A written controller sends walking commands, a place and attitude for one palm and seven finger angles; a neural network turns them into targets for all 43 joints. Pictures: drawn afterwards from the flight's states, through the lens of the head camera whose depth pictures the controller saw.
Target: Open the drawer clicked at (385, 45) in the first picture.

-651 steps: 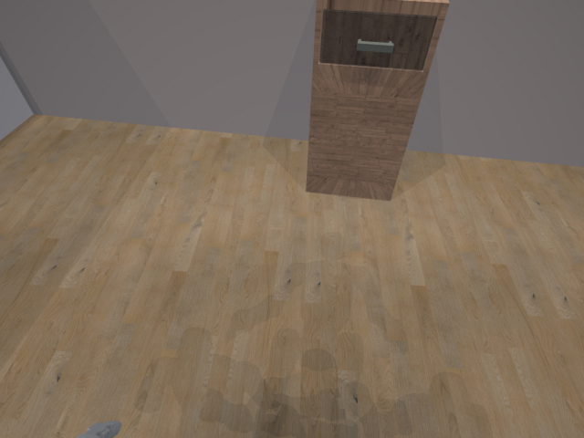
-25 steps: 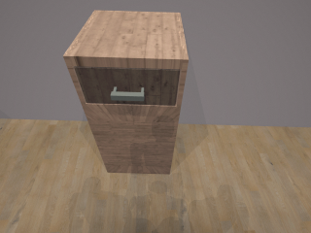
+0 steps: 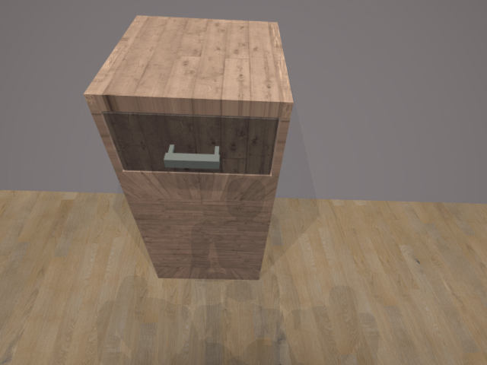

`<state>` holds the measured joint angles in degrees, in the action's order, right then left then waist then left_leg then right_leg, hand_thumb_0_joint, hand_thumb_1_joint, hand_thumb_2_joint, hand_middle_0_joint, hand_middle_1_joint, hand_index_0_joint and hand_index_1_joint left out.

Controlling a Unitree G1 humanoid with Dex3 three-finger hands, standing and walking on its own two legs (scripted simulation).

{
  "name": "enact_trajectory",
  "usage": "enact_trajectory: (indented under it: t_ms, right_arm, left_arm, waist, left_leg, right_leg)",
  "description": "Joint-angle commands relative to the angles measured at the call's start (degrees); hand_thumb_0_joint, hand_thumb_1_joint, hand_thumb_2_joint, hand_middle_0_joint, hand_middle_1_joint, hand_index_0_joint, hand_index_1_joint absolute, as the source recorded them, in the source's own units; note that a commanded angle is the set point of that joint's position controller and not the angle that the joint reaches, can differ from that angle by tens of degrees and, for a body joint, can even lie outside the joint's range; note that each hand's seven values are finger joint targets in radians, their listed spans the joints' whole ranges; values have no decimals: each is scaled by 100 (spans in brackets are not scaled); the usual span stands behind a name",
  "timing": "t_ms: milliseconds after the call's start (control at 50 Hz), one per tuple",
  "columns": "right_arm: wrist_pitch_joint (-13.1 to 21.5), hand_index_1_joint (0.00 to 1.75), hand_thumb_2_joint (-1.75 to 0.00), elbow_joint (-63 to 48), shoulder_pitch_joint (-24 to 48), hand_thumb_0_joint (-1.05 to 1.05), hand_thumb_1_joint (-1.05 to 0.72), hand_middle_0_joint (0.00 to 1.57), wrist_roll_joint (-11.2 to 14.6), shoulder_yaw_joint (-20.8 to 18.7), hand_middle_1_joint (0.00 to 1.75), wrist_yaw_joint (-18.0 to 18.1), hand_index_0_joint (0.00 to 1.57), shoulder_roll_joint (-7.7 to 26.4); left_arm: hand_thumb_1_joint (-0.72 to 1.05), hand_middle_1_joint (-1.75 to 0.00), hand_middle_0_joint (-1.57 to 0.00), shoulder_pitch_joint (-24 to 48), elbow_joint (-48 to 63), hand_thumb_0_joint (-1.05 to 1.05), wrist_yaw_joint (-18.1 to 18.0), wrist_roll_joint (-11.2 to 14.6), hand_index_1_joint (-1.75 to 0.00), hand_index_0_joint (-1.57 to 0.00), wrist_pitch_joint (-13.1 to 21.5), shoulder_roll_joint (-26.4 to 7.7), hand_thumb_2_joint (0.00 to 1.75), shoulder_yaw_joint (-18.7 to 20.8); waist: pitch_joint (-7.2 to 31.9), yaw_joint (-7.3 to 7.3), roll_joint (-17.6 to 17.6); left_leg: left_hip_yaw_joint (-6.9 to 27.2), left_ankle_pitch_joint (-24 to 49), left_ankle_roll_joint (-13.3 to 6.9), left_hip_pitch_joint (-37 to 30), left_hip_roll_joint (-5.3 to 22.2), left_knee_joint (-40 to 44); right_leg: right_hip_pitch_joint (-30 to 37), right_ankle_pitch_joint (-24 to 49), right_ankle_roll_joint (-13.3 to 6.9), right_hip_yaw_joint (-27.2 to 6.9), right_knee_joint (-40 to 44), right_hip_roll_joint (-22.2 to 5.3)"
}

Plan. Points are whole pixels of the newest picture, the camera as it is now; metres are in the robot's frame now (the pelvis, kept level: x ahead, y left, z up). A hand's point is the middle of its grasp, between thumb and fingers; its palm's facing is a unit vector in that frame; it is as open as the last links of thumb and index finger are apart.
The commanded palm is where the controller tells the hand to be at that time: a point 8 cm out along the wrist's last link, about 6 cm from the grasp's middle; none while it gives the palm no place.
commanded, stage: raise the hand with hooked fingers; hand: left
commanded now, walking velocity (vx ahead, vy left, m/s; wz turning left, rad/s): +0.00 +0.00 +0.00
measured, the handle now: (193, 154) +0.56 +0.15 +0.00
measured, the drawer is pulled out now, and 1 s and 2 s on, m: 0.00 0.00 0.00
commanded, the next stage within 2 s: move the hooked fingers above the handle in 1.92 s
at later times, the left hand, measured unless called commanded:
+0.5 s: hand out of the picture +0.13 +0.19 -0.07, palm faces -0.10 -0.21 -0.97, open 8.9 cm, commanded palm +0.14 +0.21 +0.01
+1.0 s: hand (128, 269) +0.26 +0.20 +0.02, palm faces +0.05 -0.09 -0.99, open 11.9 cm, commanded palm +0.24 +0.21 +0.09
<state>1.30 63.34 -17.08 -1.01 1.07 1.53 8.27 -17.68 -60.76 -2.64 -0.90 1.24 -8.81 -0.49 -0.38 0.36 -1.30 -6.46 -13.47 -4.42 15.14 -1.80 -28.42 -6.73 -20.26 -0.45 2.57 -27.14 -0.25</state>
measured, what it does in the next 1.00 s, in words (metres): stands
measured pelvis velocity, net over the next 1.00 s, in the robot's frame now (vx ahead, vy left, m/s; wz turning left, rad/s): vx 0.02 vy -0.03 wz -0.04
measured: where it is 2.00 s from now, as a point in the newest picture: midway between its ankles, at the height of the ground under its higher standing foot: outside the picture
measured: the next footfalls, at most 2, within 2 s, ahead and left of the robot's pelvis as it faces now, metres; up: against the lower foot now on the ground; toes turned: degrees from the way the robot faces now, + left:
none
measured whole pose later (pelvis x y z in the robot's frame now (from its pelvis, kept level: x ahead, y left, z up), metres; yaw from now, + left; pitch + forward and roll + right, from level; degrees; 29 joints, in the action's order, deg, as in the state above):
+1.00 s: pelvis +0.02 -0.03 -0.02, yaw -3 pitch +8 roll +2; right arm -6.5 36.3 -7.3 -2.7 -1.0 1.5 15.4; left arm -19.5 4.5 -19.1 -55.3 1.9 -24.6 -0.1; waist 5.0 -3.8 2.2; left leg 0.6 -20.2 -0.7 26.4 -2.9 -38.9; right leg -25.4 -23.0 -5.2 -1.5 -41.2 5.2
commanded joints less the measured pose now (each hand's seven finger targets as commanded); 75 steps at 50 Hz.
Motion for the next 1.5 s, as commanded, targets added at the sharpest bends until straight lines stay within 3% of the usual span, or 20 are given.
enact_trajectory:
  t_ms: [0,20,40,60,80,100,140,260,320,400,440,500,580,720,860,920,1000,1160,1280,1480]
  right_arm:
    - [66,30,-90,-593,186,0,-90,20,72,-94,30,-18,20,833]
    - [880,30,-90,-2757,98,0,-90,20,347,-324,30,76,20,1798]
    - [1543,30,-90,-2333,407,0,-90,20,224,-91,30,279,20,1244]
    - [1733,30,-90,-1878,399,0,-90,20,254,-241,30,353,20,1189]
    - [1711,30,-90,-1842,398,0,-90,20,389,-188,30,374,20,844]
    - [1720,30,-90,-2383,583,0,-90,20,291,-220,30,268,20,1036]
    - [1664,30,-90,-2692,712,0,-90,20,169,-316,30,258,20,1241]
    - [438,30,-90,-3633,1398,0,-90,20,-12,-456,30,-59,20,1330]
    - [-35,30,-90,-4008,1826,0,-90,20,-8,-424,30,-244,20,1241]
    - [-383,30,-90,-4274,1876,0,-90,20,-209,-409,30,-243,20,1056]
    - [-459,30,-90,-4254,1904,0,-90,20,-287,-401,30,-208,20,1031]
    - [-445,30,-90,-4061,1915,0,-90,20,-373,-370,30,-120,20,1017]
    - [-356,30,-90,-3961,2005,0,-90,20,-357,-337,30,-75,20,1045]
    - [-603,30,-90,-3915,2022,0,-90,20,-55,-184,30,-29,20,1086]
    - [-530,30,-90,-3845,2092,0,-90,20,-177,-167,30,3,20,1065]
    - [-455,30,-90,-3765,2061,0,-90,20,-173,-286,30,5,20,1013]
    - [-426,30,-90,-3663,1960,0,-90,20,-79,-435,30,-30,20,1088]
    - [-733,30,-90,-3766,2121,0,-90,20,174,-388,30,70,20,1222]
    - [-786,30,-90,-3707,2043,0,-90,20,108,-244,30,96,20,1097]
    - [-942,30,-90,-3649,1896,0,-90,20,242,-161,30,50,20,1182]
  left_arm:
    - [90,-30,-20,-722,20,0,-213,-64,-30,-20,86,-545,90,32]
    - [88,-32,-20,3779,8849,0,-420,-1035,-32,-20,875,-2709,89,289]
    - [85,-33,-20,998,7580,0,-783,-1161,-33,-20,499,-2094,88,229]
    - [83,-34,-21,584,7219,0,-1080,-883,-34,-21,63,-1656,87,149]
    - [81,-36,-21,-1333,5648,0,-1108,-987,-36,-21,-614,-208,86,-693]
    - [78,-37,-21,-104,7103,0,-1166,-1118,-37,-21,-559,-339,85,-898]
    - [74,-40,-21,-268,6826,0,-1457,-2238,-40,-21,-561,-742,83,-909]
    - [60,-50,-22,-1973,5201,0,-1919,-4844,-50,-22,-443,-685,77,-709]
    - [53,-54,-23,-1500,5881,0,-2032,-5551,-54,-23,-173,-1246,74,-294]
    - [43,-60,-23,-517,7297,0,-2599,-6105,-60,-23,24,-2128,70,448]
    - [39,-63,-24,177,7871,0,-2860,-6158,-63,-24,150,-2247,68,518]
    - [32,-68,-24,1087,7979,0,-3016,-6041,-68,-24,375,-2212,65,443]
    - [22,-74,-25,1162,7383,0,-2787,-5786,-74,-25,496,-2001,61,146]
    - [6,-84,-26,200,6948,0,-1728,-5285,-84,-26,-528,-2270,54,276]
    - [-10,-94,-27,381,7783,0,-1751,-5479,-94,-27,-56,-2872,47,999]
    - [-17,-99,-28,706,7929,0,-2022,-5445,-99,-28,131,-2731,44,1043]
    - [-27,-105,-28,829,7525,0,-2159,-5299,-105,-28,-123,-2417,40,833]
    - [-45,-117,-30,2163,7451,0,-1191,-5239,-117,-30,-1183,-2582,32,169]
    - [-50,-120,-30,3163,7623,0,-927,-5487,-120,-30,-998,-3005,30,396]
    - [-50,-120,-30,4610,6738,0,-90,-5283,-120,-30,-1359,-2880,30,-68]
  waist:
    - [-740,-162,105]
    - [2204,436,2031]
    - [2362,-93,3038]
    - [1987,-7,2279]
    - [1071,20,1632]
    - [598,55,1146]
    - [309,210,134]
    - [24,-527,-1926]
    - [516,-816,-1427]
    - [1685,-897,788]
    - [2094,-667,1225]
    - [1751,-230,690]
    - [1226,-15,29]
    - [1806,-481,-479]
    - [1887,-630,-74]
    - [1937,-561,360]
    - [1970,-424,-17]
    - [1525,-377,-36]
    - [1641,-488,728]
    - [1410,-320,507]
  left_leg:
    - [943,1661,169,-36,916,-343]
    - [953,2451,207,-1753,382,233]
    - [1393,3128,642,-2791,827,529]
    - [1537,2417,926,-2152,887,893]
    - [1527,1859,768,-1539,858,1065]
    - [1504,1181,634,-866,757,951]
    - [1315,-258,397,-58,578,344]
    - [722,-686,331,1716,-10,-612]
    - [593,-310,313,1898,-116,-800]
    - [588,211,257,1196,-209,-1215]
    - [698,517,242,693,-205,-1605]
    - [845,104,165,798,-222,-2048]
    - [875,-225,100,1346,-252,-2145]
    - [776,263,220,1601,-232,-1180]
    - [789,648,208,1319,-261,-948]
    - [831,657,193,1077,-319,-960]
    - [800,812,192,959,-326,-910]
    - [730,1108,131,177,-154,-311]
    - [948,1677,217,-620,-8,-36]
    - [1179,1749,432,-973,160,436]
  right_leg:
    - [-961,1785,-126,-765,740,-647]
    - [-1313,2076,-359,-541,-186,-1]
    - [-1740,686,-347,24,-1150,-23]
    - [-2153,-161,-203,84,-1606,68]
    - [-2517,-406,-128,-17,-1835,90]
    - [-2414,-356,-126,-29,-1534,-9]
    - [-2574,-313,-209,33,-889,94]
    - [-2447,-1021,-380,-916,-409,181]
    - [-2118,-299,-399,-1096,-746,80]
    - [-2131,533,-508,-1386,-1203,178]
    - [-2561,770,-544,-1562,-1313,197]
    - [-3067,253,-429,-1710,-1128,122]
    - [-2806,322,-282,-1815,-810,32]
    - [-645,2810,64,-1757,-811,-219]
    - [-153,4110,30,-1701,-912,-239]
    - [-437,3601,-51,-1607,-860,-173]
    - [-495,3709,3,-1326,-844,-143]
    - [-619,2321,-66,-772,-372,34]
    - [-671,1696,-245,-472,-239,162]
    - [-674,1231,-255,-230,103,197]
